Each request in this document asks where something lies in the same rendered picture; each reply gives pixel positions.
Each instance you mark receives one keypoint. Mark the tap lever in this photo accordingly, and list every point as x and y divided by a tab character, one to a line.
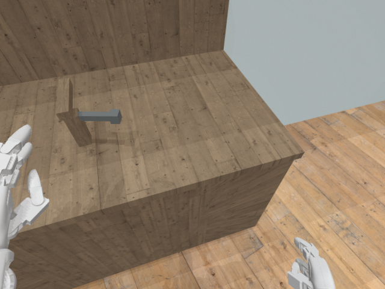
114	116

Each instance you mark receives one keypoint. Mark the robot right hand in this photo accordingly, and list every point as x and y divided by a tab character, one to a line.
315	274

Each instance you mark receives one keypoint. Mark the left robot forearm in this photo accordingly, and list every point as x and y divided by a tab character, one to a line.
7	276

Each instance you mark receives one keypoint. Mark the counter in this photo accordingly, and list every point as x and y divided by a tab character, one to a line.
197	156

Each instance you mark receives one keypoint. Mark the robot left hand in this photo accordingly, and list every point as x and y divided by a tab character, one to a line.
13	154

